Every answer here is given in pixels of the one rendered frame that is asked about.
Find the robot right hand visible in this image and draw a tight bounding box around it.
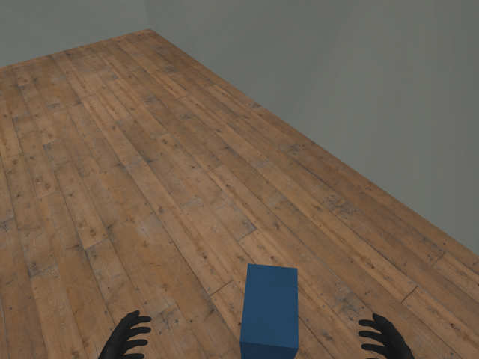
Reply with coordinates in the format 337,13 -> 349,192
359,313 -> 415,359

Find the carton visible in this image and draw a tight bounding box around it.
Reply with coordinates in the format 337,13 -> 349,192
239,263 -> 299,359

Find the robot left hand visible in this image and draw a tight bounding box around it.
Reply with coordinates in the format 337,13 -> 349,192
98,310 -> 151,359

